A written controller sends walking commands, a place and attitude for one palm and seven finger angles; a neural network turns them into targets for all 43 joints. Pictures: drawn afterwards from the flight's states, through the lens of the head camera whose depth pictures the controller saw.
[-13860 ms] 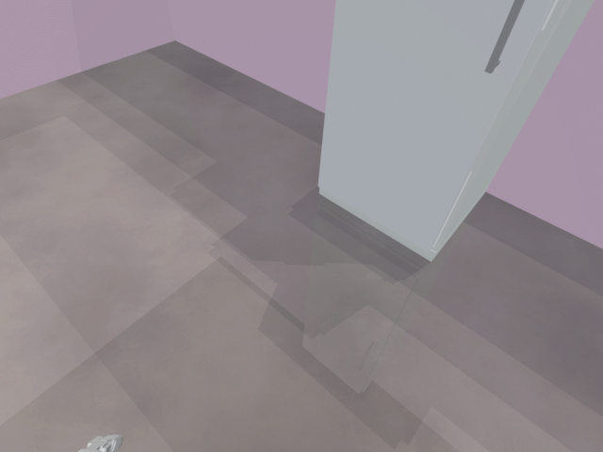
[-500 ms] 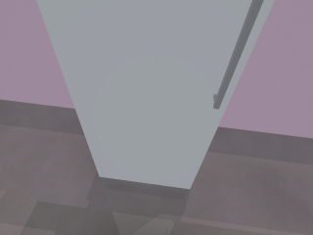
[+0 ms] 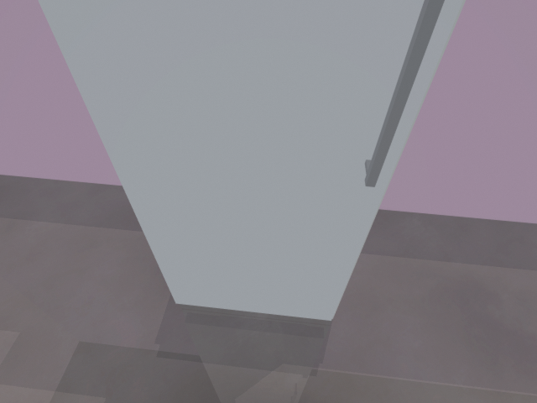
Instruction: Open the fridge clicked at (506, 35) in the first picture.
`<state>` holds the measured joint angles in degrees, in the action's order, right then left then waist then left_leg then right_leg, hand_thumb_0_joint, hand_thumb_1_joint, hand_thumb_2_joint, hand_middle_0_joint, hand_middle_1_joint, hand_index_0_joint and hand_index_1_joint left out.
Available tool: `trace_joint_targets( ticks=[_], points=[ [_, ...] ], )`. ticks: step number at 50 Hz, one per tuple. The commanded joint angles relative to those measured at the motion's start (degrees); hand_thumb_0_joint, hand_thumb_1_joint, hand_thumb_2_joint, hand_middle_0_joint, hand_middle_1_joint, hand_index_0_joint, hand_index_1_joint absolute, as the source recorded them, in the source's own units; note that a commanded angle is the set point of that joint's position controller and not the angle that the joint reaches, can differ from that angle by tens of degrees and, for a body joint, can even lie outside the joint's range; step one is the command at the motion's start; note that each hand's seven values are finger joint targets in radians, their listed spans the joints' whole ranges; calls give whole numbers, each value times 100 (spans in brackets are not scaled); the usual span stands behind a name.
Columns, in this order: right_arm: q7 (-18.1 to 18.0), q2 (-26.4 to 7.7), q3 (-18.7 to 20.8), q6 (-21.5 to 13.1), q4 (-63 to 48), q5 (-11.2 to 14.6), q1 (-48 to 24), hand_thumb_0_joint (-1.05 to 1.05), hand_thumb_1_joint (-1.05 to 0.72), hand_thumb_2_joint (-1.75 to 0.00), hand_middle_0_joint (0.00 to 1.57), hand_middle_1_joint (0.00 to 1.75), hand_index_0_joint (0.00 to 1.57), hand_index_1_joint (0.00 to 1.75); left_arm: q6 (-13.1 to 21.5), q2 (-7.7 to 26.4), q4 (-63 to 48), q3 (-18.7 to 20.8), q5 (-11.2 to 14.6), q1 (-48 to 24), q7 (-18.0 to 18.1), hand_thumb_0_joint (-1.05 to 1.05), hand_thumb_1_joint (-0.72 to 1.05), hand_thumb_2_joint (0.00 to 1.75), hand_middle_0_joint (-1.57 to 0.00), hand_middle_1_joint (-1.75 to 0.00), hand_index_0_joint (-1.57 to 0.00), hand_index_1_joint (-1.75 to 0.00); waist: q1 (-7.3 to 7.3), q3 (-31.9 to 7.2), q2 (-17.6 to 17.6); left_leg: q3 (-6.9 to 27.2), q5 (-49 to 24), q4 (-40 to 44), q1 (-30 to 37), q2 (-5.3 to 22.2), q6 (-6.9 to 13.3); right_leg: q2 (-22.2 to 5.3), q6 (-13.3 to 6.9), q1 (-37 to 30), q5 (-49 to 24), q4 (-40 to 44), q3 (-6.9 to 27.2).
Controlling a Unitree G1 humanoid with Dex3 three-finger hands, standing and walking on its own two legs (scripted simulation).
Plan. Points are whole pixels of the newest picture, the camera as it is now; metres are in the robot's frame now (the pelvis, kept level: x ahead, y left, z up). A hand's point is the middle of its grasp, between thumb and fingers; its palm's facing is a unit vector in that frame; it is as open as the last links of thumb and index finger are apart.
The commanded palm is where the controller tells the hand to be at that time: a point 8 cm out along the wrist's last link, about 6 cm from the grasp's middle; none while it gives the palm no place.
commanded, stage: look again from close up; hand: right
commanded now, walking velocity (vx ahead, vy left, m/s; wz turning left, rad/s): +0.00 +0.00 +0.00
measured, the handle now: (400, 83) +0.49 -0.15 +0.25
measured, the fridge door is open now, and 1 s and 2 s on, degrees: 0 0 0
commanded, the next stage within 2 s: raise the hand to about handle height in 0.26 s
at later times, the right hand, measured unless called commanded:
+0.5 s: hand out of the picture +0.13 -0.19 -0.08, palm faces +0.27 +0.94 -0.22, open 7.4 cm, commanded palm +0.10 -0.23 -0.04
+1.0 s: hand (448, 393) +0.14 -0.19 +0.06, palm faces +0.16 +0.98 -0.09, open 10.0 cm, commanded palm +0.12 -0.25 +0.06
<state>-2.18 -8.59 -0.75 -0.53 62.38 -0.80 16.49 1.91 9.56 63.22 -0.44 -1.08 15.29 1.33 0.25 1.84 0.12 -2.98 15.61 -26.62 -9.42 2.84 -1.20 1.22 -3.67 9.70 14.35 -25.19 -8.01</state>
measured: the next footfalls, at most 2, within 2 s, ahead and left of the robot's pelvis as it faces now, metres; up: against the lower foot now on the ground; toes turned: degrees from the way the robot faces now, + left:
none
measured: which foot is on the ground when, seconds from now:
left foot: down 0.00-1.00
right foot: down 0.00-1.00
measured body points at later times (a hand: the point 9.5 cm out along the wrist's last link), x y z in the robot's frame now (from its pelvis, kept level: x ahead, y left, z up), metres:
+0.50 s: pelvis +0.00 +0.01 +0.00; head -0.01 +0.02 +0.45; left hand +0.06 +0.25 -0.14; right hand +0.11 -0.24 -0.06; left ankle -0.01 +0.13 -0.74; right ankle +0.00 -0.07 -0.74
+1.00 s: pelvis -0.03 +0.05 -0.04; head -0.02 +0.05 +0.41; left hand +0.20 +0.26 -0.09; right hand +0.13 -0.24 +0.07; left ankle -0.01 +0.13 -0.74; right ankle +0.00 -0.07 -0.74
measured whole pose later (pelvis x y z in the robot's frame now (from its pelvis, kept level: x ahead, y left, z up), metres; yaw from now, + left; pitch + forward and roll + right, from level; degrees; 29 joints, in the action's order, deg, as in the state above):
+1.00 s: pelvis -0.03 +0.05 -0.04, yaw -6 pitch +3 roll +2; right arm 20.8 -15.6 15.4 -25.2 -1.0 19.6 20.1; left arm 15.6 15.1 34.4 -1.2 2.2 10.9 4.6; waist 3.7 -2.4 -2.0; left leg -11.3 24.1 -46.3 -25.4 0.0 3.5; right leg -3.1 0.4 31.0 22.1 -50.2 0.9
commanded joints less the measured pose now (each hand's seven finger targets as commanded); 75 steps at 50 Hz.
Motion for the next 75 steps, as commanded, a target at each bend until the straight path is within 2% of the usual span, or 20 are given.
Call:
trace_joint_targets(
  ticks=[1, 17, 18, 19, 20, 22, 23, 26, 29, 32, 35, 39, 44, 47, 50, 53, 57, 66, 72, 75],
  points=[
    [-19, -611, 92, -89, -132, -8, 320, 0, -90, -90, 20, 30, 20, 30, 47, 595, -130, 86, 38, 261, 14, 0, 90, 90, -20, -30, -20, -30, -29, 202, -21, 460, -743, 453, -237, 363, 285, -838, 100, 37, -830, 675, 860],
    [-26, -572, 98, -91, -61, -18, 341, 0, -90, -90, 20, 30, 20, 30, 35, 522, 18, 86, 44, 275, 30, 0, 90, 90, -20, -30, -20, -30, -14, 249, 83, 468, -815, 564, -155, 375, 292, -848, 105, 10, -896, 696, 856],
    [-228, -587, 43, -139, 110, -76, 638, 0, -90, -90, 20, 30, 20, 30, 31, 716, -380, 85, 104, -91, -21, 0, 90, 90, -20, -30, -20, -30, 99, 375, 156, 614, -1777, 511, -411, 567, 225, -955, 262, 344, -1602, -308, 763],
    [-202, -1962, 859, -1302, -8914, 1085, -3519, 0, -88, -89, 20, 32, 20, 32, 812, 1578, -2487, 232, 394, 52, 218, 0, 90, 90, -20, -30, -20, -30, -571, -2571, -936, 67, -1786, -50, -28, -134, 291, -268, 402, -1352, -2025, 143, 988],
    [-417, -1580, 736, -971, -7664, 629, -1146, 0, -85, -88, 20, 33, 20, 33, 1373, 1059, -2152, 23, 357, -400, 376, 0, 90, 90, -20, -30, -20, -30, 24, -2505, -1575, 38, -637, -479, -274, -199, 380, -577, 474, -1629, -2792, 346, 948],
    [-665, 186, -182, -194, -5688, 736, 925, 0, -81, -86, 21, 36, 21, 36, 1467, 819, -1775, 186, 407, 92, 316, 0, 90, 90, -20, -30, -20, -30, -157, -1212, -963, -183, 66, -485, -787, -145, 221, -588, 556, -415, -1715, 516, 1102],
    [-538, 209, -463, -292, -7157, 971, 56, 0, -78, -85, 21, 37, 21, 37, 1542, 963, -2351, 170, 504, -148, 274, 0, 90, 90, -20, -30, -20, -30, -216, -399, -705, -224, -36, -326, -835, -164, 248, -561, 444, 57, -759, 466, 1110],
    [-301, -561, 506, -1051, -6735, 953, 393, 0, -71, -82, 21, 42, 21, 42, 1717, 1214, -2666, 312, 279, -366, 322, 0, 90, 90, -20, -30, -20, -30, -249, -9, 695, -315, 158, -108, -1338, -274, 232, -322, 315, 746, -2, -115, 1093],
    [589, -255, 907, -1937, -5151, 1238, 1838, 0, -64, -79, 22, 47, 22, 47, 1578, 1159, -3007, 427, 238, -577, 134, 0, 90, 90, -20, -30, -20, -30, 162, 303, 1899, -338, 579, -605, -2006, -329, 222, -192, 387, 1809, 79, -844, 843],
    [1858, -932, 1816, -2721, -4861, 1697, 2333, 0, -57, -76, 22, 51, 22, 51, 1456, 1319, -3569, 582, 278, -815, -51, 0, 90, 90, -20, -30, -20, -30, 391, -314, 1212, 24, -213, -1084, -1574, -195, 317, 19, 446, 2128, -144, -1486, 572],
    [2248, -1497, 2207, -2461, -6267, 1789, 1857, 0, -50, -73, 23, 55, 23, 55, 1314, 1205, -4152, 508, 359, -1094, -15, 0, 90, 90, -20, -30, -20, -30, 581, -1350, -165, 269, -751, -1308, -1073, -85, 285, 129, 343, 2073, -453, -1658, 325],
    [1873, -1657, 2415, -2524, -8108, 2031, 503, 0, -41, -69, 24, 62, 24, 62, 1283, 993, -4258, 428, 282, -656, 128, 0, 90, 90, -20, -30, -20, -30, 197, -1741, -931, 476, -542, -1131, -1325, -149, 182, -45, 256, 1601, -470, -1835, 545],
    [1883, -1369, 1584, -3264, -8340, 1988, -801, 0, -29, -64, 24, 69, 24, 69, 1569, 1137, -3712, 284, 290, -351, 297, 0, 90, 90, -20, -30, -20, -30, -497, -869, -430, 630, 393, -777, -2074, -224, 164, -205, 175, 1607, 110, -2037, 847],
    [2484, -1556, 1391, -2872, -7439, 2036, -989, 0, -22, -61, 25, 74, 25, 74, 1699, 1314, -3564, 203, 395, -468, 399, 0, 90, 90, -20, -30, -20, -30, -552, -440, -320, 827, 875, -419, -2051, -174, 118, -214, 133, 1739, 410, -1968, 912],
    [2850, -2234, 1952, -1859, -6730, 2049, -906, 0, -15, -58, 25, 78, 25, 78, 1676, 1380, -3640, 196, 481, -618, 508, 0, 90, 90, -20, -30, -20, -30, -219, -764, -19, 1030, 1221, -132, -1516, 25, 37, -212, 139, 1847, 460, -1724, 911],
    [2806, -2599, 2765, -996, -6577, 2303, -526, 0, -8, -55, 26, 82, 26, 82, 1627, 1258, -3844, 94, 473, -861, 513, 0, 90, 90, -20, -30, -20, -30, 251, -1261, -29, 1003, 530, -165, -716, 184, -10, -196, 195, 1695, -20, -1473, 987],
    [2296, -2565, 3487, -978, -7528, 2759, -245, 0, 1, -51, 27, 88, 27, 88, 1764, 1043, -3987, 15, 408, -938, 403, 0, 90, 90, -20, -30, -20, -30, 549, -1680, 185, 609, -885, -397, -134, 69, -31, -214, 261, 1328, -722, -1179, 1004],
    [2401, -2161, 2452, -602, -7621, 2255, -1256, 0, 22, -42, 28, 102, 28, 102, 2049, 1325, -3677, 86, 519, -607, 431, 0, 90, 90, -20, -30, -20, -30, 144, -815, -333, 24, -459, -164, -936, -268, 123, -249, 163, 520, -431, -515, 898],
    [2194, -3036, 3173, -429, -8587, 2185, -2328, 0, 36, -36, 29, 111, 29, 111, 2068, 1239, -3691, -45, 456, -761, 538, 0, 90, 90, -20, -30, -20, -30, 355, -1381, -717, -131, -666, -14, -311, -351, 263, -261, 208, -250, -874, -107, 1090],
    [2147, -2830, 3129, -313, -8326, 2238, -2493, 0, 43, -33, 29, 115, 29, 115, 2028, 1172, -3615, -114, 466, -819, 519, 0, 90, 90, -20, -30, -20, -30, 343, -1140, -847, -232, -857, 49, -282, -377, 288, -285, 318, -416, -1010, 95, 1163]
  ],
)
